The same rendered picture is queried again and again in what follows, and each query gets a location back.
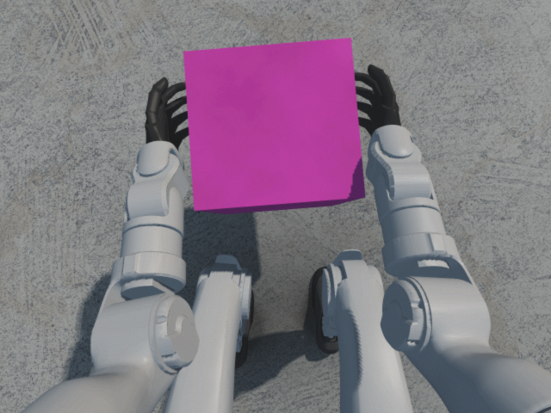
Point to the robot left forearm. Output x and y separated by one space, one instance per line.
151 261

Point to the left robot upper arm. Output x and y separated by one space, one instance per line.
138 348

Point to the left robot hand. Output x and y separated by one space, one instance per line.
159 125

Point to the right robot hand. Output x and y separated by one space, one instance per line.
384 109

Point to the robot right shin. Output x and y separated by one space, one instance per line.
328 327

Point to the carton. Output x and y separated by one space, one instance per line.
273 127

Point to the robot right forearm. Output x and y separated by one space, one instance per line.
415 241

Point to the robot right foot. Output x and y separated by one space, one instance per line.
328 344

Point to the right robot upper arm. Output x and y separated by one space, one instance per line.
443 327

